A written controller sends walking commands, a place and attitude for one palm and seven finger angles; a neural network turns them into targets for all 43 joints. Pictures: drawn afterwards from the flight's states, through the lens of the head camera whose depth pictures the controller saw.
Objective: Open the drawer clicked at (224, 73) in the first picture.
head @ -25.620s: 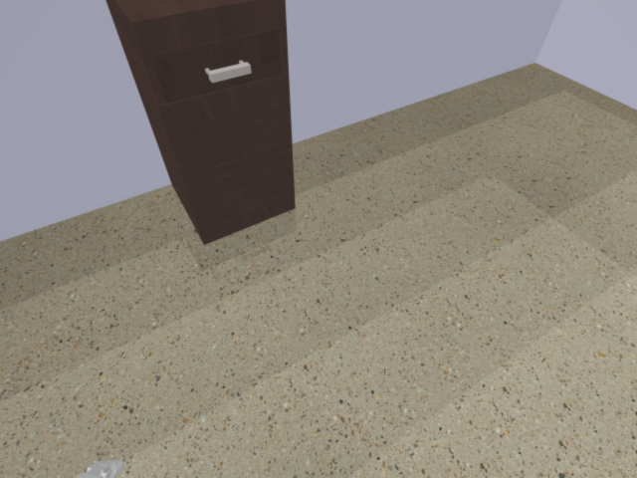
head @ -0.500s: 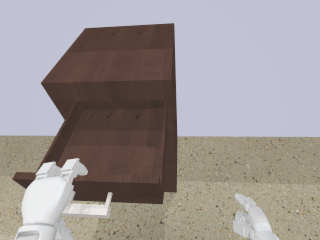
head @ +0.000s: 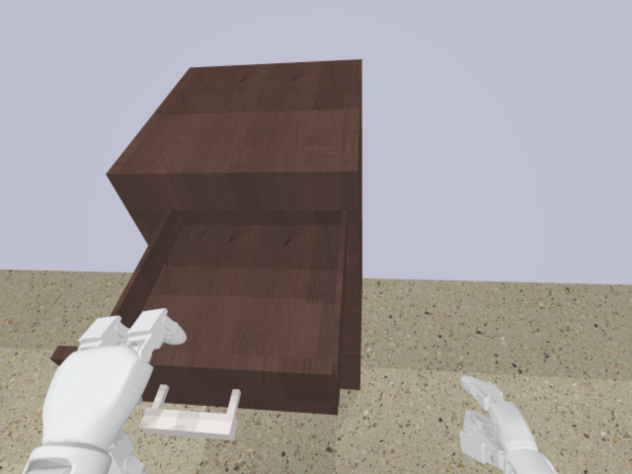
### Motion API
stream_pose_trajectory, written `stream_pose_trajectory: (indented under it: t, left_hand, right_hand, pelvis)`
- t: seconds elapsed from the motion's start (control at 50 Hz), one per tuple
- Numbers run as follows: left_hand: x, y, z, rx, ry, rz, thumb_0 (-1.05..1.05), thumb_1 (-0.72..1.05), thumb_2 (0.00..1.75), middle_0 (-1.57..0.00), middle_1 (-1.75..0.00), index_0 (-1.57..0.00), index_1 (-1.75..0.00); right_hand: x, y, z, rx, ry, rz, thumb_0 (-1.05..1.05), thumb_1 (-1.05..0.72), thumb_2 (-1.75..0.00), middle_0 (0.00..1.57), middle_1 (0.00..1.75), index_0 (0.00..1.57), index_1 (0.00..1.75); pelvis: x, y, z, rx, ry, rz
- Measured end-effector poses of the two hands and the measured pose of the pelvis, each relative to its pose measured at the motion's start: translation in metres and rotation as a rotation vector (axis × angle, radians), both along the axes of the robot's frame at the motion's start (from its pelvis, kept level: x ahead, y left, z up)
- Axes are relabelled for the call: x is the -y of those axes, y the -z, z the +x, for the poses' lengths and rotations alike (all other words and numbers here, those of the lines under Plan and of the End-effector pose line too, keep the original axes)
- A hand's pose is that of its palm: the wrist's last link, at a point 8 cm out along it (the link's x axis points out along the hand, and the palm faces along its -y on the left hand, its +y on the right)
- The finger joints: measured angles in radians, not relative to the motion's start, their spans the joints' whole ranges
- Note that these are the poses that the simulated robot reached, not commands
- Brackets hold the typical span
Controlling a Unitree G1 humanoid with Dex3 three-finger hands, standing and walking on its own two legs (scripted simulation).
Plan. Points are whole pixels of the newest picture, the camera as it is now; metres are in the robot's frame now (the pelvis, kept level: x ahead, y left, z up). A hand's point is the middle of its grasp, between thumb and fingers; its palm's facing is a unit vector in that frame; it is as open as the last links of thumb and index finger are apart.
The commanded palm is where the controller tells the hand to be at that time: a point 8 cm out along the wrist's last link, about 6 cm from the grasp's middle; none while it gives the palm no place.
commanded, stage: draw the hand back to the body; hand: left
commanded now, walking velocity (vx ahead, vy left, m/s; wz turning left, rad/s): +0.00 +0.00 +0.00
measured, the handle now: (194, 408) +0.20 +0.22 -0.05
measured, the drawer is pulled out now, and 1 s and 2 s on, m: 0.30 0.30 0.30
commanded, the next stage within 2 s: step back with the hand held close in 1.60 s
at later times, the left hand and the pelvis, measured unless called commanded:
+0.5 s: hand (108, 396) +0.16 +0.24 +0.10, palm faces +0.05 -0.12 -0.99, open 13.9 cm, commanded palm +0.13 +0.24 +0.16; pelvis -0.01 +0.00 +0.00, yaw +0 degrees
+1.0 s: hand (117, 349) +0.18 +0.22 +0.16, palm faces +0.35 -0.85 -0.39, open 12.2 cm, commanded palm +0.13 +0.26 +0.18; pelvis +0.00 -0.01 +0.01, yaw +1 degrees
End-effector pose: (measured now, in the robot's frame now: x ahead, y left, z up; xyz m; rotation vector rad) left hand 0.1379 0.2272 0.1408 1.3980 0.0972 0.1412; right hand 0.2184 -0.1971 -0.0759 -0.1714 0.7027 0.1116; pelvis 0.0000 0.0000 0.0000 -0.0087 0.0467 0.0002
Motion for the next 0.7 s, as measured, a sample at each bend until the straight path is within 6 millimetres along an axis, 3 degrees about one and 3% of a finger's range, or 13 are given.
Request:
stream_pose_trajectory:
  t: [0.22, 0.62, 0.7]
  left_hand:
    - [-0.013, -0.010, -0.001, 0.039, -0.005, 0.042, 0.00, -0.49, 0.30, -0.32, -1.20, -0.32, -1.20]
    - [-0.026, -0.020, -0.008, 0.025, 0.008, 0.058, 0.00, -0.49, 0.30, -0.32, -1.20, -0.31, -1.20]
    - [-0.030, -0.013, -0.010, 0.165, -0.078, -0.619, 0.00, -0.48, 0.31, -0.32, -1.18, -0.31, -1.19]
  right_hand:
    - [-0.008, 0.000, -0.008, -0.011, -0.004, 0.002, 0.01, -0.90, -0.90, 0.20, 0.30, 0.20, 0.30]
    - [0.001, 0.000, -0.017, -0.024, 0.024, -0.038, 0.01, -0.90, -0.90, 0.20, 0.30, 0.20, 0.30]
    - [-0.001, -0.008, -0.021, 0.056, 0.073, -0.028, 0.01, -0.90, -0.90, 0.20, 0.30, 0.20, 0.30]
  pelvis:
    - [-0.002, -0.001, -0.006, 0.021, -0.002, -0.005]
    - [-0.005, -0.003, -0.012, 0.029, -0.004, -0.009]
    - [-0.004, -0.005, -0.011, 0.073, -0.014, -0.002]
